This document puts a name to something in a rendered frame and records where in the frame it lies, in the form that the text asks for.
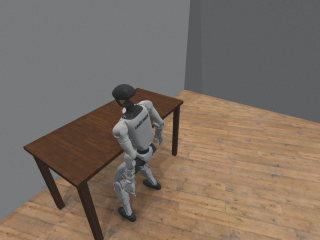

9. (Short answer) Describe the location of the right robot upper arm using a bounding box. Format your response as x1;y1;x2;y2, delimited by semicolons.
138;100;164;128

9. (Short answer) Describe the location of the robot right hand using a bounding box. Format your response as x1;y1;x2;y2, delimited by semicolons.
153;134;163;146

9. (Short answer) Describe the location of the robot right forearm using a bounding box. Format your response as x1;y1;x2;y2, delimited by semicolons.
154;123;164;138

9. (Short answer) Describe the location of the table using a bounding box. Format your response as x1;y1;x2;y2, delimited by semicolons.
23;88;184;240

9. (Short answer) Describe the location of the robot torso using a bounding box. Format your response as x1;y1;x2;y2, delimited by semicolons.
119;103;153;167

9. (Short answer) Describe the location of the left robot upper arm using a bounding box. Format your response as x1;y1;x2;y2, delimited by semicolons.
112;120;137;161

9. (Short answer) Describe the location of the robot left forearm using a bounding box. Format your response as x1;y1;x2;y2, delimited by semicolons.
123;154;136;184

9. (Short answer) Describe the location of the robot right foot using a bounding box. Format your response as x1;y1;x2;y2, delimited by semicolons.
143;179;161;190

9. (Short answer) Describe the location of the robot left hand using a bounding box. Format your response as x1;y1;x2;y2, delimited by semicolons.
124;181;136;196

